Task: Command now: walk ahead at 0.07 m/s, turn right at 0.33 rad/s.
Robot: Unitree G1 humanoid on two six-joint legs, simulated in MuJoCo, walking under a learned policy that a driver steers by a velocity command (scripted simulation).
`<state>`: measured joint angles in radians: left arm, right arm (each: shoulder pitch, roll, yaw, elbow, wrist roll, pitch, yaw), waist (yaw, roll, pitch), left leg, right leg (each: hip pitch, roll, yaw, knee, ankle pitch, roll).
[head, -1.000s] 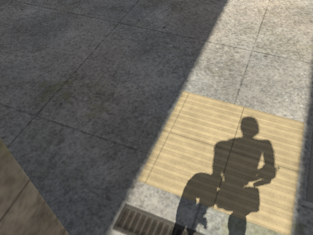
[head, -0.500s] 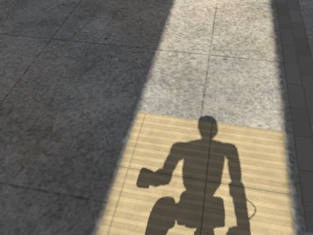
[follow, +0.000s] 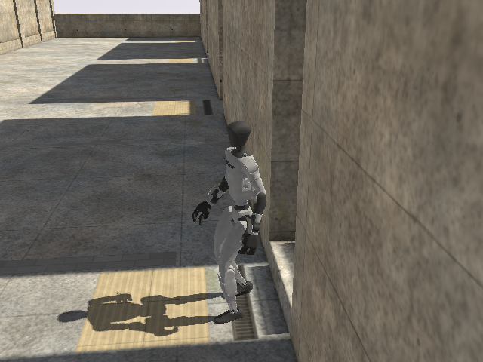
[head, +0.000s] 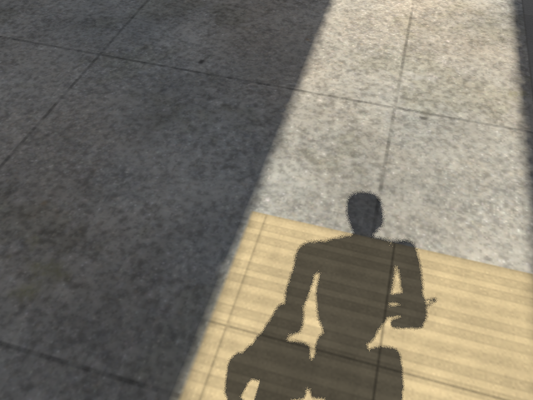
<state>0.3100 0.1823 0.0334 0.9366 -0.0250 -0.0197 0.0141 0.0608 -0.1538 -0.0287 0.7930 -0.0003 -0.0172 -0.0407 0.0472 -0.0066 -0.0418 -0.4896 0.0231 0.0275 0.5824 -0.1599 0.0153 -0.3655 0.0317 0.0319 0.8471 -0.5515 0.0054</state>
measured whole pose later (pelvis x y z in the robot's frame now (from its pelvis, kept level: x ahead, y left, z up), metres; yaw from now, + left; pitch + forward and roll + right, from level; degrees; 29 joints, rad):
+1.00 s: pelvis +0.06 -0.04 +0.01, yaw -22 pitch -1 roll +0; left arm 0.20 0.24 0.05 0.72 0.00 0.06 0.02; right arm 0.15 -0.20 -0.04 0.86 -0.01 -0.02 0.00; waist -0.01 -0.03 0.03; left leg -0.21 -0.02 -0.02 0.48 -0.26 0.00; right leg -0.22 0.08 0.16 0.50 -0.26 -0.01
